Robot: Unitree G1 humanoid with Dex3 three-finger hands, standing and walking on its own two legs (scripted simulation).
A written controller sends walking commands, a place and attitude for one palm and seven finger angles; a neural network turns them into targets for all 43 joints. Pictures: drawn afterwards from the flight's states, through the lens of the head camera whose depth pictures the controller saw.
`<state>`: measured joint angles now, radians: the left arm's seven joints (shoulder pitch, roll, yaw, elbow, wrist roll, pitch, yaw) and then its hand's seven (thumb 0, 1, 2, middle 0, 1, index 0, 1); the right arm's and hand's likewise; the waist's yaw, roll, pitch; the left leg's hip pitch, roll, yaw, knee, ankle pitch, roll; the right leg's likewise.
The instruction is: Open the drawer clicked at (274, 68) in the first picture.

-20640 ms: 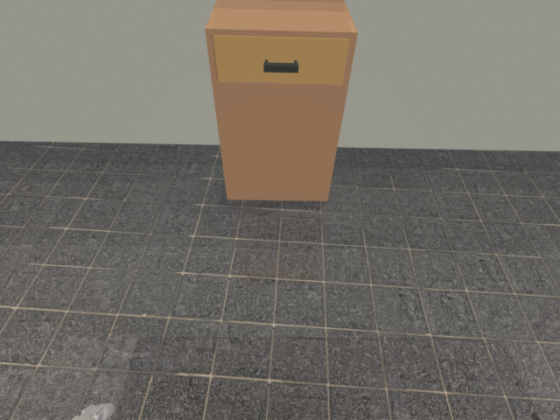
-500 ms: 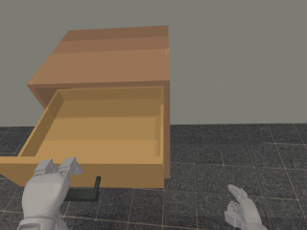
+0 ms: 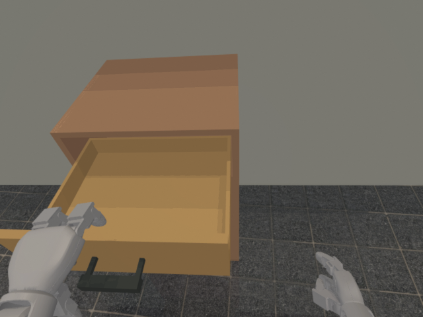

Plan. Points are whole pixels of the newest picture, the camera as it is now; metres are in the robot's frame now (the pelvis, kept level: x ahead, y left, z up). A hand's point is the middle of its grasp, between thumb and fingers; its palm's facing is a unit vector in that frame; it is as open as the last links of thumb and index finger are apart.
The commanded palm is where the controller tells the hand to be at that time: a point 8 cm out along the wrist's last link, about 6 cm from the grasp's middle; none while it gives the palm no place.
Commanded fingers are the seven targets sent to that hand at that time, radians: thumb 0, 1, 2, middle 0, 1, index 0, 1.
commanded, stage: lift the hand off the handle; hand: left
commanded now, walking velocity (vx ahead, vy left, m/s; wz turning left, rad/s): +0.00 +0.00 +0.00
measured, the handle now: (114, 272) +0.20 +0.25 -0.04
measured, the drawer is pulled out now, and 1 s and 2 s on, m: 0.30 0.30 0.30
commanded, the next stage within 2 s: draw the hand back to the body in 0.10 s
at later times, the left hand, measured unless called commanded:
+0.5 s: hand (60, 256) +0.17 +0.27 +0.11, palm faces +0.08 -0.10 -0.99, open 13.8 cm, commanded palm +0.14 +0.26 +0.16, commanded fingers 0.00 -0.50 0.30 -0.30 -1.20 -0.30 -1.20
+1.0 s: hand (77, 238) +0.18 +0.23 +0.14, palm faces +0.35 -0.83 -0.43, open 13.4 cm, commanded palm +0.14 +0.28 +0.17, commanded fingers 0.00 -0.12 0.47 -0.27 -0.95 -0.27 -0.95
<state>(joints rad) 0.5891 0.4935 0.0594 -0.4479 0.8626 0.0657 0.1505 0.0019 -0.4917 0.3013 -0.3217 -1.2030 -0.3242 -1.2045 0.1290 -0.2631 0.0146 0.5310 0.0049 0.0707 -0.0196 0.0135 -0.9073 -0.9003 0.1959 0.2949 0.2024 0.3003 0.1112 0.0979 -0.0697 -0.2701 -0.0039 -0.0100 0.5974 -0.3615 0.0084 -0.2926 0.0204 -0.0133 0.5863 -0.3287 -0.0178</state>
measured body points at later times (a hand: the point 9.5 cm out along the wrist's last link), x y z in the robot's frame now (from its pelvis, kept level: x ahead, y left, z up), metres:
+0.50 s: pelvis +0.00 +0.02 +0.00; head +0.00 -0.01 +0.45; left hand +0.16 +0.27 +0.16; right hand +0.22 -0.18 -0.08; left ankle -0.03 +0.12 -0.73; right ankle -0.01 -0.11 -0.73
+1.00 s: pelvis +0.01 +0.01 +0.01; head +0.00 +0.00 +0.46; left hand +0.16 +0.28 +0.16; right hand +0.21 -0.18 -0.06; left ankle -0.03 +0.11 -0.73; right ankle -0.01 -0.11 -0.73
